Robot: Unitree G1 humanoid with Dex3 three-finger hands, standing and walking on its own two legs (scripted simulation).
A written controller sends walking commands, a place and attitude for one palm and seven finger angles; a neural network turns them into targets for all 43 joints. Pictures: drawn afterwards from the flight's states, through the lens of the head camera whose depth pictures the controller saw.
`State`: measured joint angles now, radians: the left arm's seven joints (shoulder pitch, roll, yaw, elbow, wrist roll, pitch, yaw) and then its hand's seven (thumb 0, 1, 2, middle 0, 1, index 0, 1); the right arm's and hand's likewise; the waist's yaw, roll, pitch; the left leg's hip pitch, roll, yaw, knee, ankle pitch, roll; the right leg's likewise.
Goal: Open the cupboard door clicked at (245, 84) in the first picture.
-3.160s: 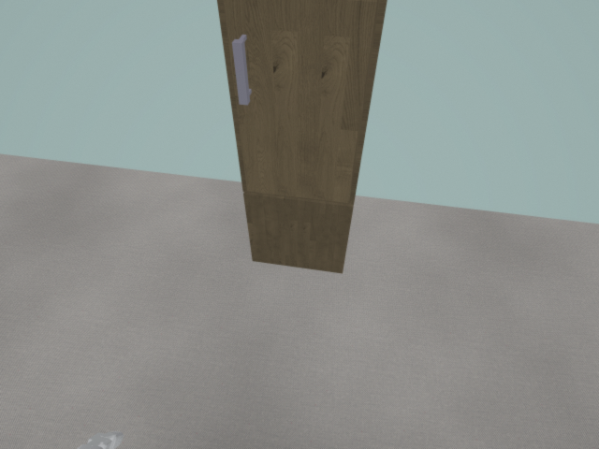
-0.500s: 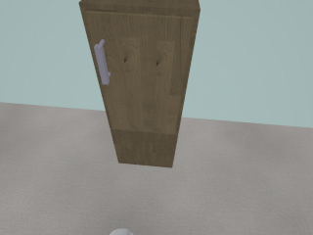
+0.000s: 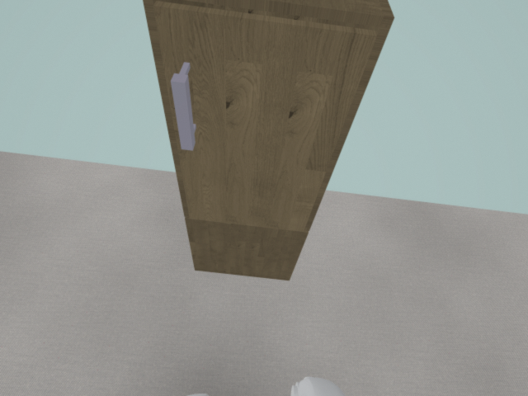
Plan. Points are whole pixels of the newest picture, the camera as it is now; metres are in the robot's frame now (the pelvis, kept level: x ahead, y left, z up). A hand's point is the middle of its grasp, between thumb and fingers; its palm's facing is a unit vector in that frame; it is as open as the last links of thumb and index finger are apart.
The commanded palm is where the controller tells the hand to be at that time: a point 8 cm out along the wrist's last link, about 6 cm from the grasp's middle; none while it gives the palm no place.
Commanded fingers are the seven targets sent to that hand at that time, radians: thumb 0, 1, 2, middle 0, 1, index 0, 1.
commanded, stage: come to a stop and stand still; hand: left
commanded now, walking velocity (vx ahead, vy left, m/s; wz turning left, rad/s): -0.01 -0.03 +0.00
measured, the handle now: (187, 108) +0.57 +0.20 +0.08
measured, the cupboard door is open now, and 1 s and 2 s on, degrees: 0 0 0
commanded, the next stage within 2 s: look again from close up in 0.78 s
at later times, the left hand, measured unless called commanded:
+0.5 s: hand out of the picture +0.01 +0.09 -0.17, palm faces +0.06 -0.97 -0.23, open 7.3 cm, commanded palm none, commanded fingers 0.00 0.90 0.90 -0.20 -0.30 -0.20 -0.30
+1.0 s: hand out of the picture -0.10 +0.07 -0.18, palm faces +0.05 -0.98 -0.18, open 7.4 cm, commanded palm none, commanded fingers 0.00 0.90 0.90 -0.20 -0.30 -0.20 -0.30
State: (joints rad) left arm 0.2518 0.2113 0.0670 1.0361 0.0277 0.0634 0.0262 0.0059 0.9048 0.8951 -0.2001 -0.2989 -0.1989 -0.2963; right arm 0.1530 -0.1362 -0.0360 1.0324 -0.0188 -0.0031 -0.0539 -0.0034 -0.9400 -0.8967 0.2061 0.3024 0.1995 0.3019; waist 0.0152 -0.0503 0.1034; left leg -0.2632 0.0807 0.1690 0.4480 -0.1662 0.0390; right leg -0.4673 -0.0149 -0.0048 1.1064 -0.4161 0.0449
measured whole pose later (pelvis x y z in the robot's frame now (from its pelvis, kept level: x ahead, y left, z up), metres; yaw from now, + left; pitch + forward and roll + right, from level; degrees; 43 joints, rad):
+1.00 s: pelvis -0.06 -0.09 -0.01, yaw +1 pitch -2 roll -1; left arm 0.34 0.10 -0.01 1.14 0.02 -0.03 0.04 0.01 0.90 0.89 -0.20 -0.30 -0.20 -0.30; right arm 0.30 -0.15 -0.01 1.09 -0.02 0.00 -0.02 0.01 -0.92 -0.90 0.20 0.30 0.19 0.30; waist 0.00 0.05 0.04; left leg -0.22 0.05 0.02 0.53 -0.27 -0.01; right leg -0.22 0.03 -0.10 0.45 -0.21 -0.05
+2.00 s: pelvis +0.01 -0.04 -0.01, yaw +1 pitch +0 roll +0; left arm 0.27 0.15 0.04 1.08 0.03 0.00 0.02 0.01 0.90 0.89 -0.20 -0.30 -0.20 -0.30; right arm 0.38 -0.12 0.01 1.07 -0.03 -0.06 -0.04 0.00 -0.91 -0.90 0.20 0.30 0.19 0.30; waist -0.01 0.01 0.06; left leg -0.08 -0.04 0.08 0.43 -0.35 0.07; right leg -0.45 -0.05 -0.08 1.00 -0.47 -0.03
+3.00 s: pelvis +0.00 -0.05 -0.01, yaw +2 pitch -1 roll +0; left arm 0.34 0.11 -0.02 1.08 0.02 -0.02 0.04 0.01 0.90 0.89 -0.20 -0.30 -0.20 -0.30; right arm 0.26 -0.18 -0.02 1.04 -0.02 0.01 -0.01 0.01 -0.93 -0.90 0.20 0.30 0.20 0.30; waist 0.00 0.03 0.04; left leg -0.25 0.03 0.04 0.53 -0.26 -0.01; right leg -0.23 0.02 -0.03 0.51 -0.26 -0.02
